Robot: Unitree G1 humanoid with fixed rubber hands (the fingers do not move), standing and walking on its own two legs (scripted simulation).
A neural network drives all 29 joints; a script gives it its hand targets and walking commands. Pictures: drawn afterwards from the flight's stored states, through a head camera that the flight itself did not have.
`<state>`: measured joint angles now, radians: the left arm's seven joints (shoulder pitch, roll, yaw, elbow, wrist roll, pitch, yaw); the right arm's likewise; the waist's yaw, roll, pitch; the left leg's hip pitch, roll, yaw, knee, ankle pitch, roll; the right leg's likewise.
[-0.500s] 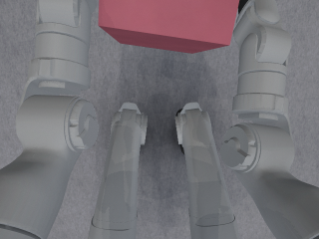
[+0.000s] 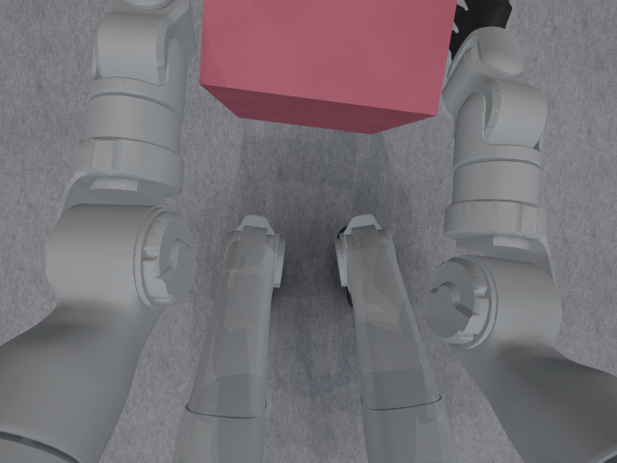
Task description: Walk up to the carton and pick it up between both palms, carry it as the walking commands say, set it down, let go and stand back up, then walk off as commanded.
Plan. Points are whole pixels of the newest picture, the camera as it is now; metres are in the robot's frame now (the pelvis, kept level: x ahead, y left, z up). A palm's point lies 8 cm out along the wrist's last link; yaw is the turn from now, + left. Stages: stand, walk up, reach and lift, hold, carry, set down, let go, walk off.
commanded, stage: reach and lift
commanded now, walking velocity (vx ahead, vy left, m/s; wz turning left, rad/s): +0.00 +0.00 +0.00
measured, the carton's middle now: (322, 18) +0.56 -0.02 -0.14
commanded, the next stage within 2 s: none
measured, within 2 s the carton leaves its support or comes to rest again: neither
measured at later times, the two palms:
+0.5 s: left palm out of the picture +0.53 +0.12 +0.04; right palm (552, 10) +0.49 -0.16 +0.03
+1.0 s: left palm out of the picture +0.50 +0.12 +0.09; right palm out of the picture +0.46 -0.17 +0.10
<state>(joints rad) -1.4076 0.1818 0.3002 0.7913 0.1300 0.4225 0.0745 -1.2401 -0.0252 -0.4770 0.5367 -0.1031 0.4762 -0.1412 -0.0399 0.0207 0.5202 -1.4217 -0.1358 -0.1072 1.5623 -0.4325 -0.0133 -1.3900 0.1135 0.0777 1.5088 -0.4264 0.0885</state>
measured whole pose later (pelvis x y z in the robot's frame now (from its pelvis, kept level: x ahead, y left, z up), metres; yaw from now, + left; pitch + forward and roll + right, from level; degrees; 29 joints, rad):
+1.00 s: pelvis +0.10 +0.00 +0.14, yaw +0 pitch +21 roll -2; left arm -0.69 -0.09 0.34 0.66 0.25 0.31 0.06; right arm -0.57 0.15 -0.46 0.50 -0.22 0.35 -0.04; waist -0.06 0.02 -0.02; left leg -0.96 -0.11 -0.13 0.95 -0.35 0.02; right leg -0.93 0.08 0.12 0.90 -0.34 0.06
